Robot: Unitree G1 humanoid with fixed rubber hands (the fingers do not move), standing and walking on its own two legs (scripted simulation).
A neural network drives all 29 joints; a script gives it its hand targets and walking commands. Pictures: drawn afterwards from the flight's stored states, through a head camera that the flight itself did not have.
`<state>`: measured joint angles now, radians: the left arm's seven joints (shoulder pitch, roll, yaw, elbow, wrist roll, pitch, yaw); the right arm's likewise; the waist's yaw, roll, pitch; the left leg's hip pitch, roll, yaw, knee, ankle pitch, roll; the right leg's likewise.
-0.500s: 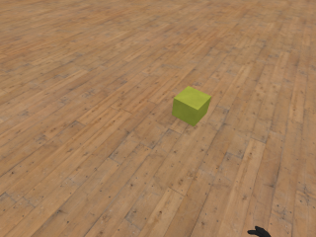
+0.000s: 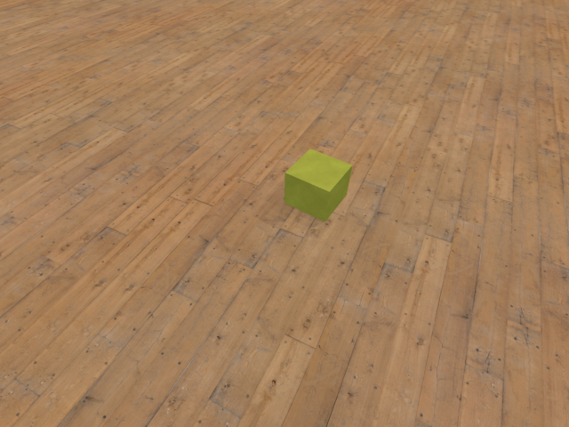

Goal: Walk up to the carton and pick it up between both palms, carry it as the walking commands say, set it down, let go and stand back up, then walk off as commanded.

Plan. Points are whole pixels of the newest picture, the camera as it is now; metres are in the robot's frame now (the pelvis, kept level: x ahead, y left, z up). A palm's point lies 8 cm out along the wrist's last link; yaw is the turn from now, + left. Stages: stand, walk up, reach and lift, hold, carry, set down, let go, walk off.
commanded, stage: walk up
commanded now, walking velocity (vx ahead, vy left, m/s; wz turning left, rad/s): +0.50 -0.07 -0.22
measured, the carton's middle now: (317, 184) +1.38 -0.15 -0.66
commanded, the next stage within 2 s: none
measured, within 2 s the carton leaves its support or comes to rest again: neither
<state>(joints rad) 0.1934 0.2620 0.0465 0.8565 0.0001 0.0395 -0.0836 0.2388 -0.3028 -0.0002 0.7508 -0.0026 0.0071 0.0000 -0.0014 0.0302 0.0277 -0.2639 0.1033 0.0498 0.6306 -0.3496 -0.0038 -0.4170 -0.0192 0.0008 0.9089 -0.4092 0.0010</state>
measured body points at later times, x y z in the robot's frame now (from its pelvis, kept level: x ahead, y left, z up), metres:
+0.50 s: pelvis +0.17 -0.01 -0.01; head +0.20 +0.00 +0.44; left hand +0.16 +0.25 -0.16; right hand +0.28 -0.26 -0.12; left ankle +0.23 +0.11 -0.73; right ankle +0.05 -0.15 -0.69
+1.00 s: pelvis +0.37 -0.04 +0.00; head +0.40 -0.05 +0.45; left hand +0.41 +0.22 -0.13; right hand +0.46 -0.29 -0.12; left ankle +0.39 +0.09 -0.69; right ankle +0.33 -0.19 -0.73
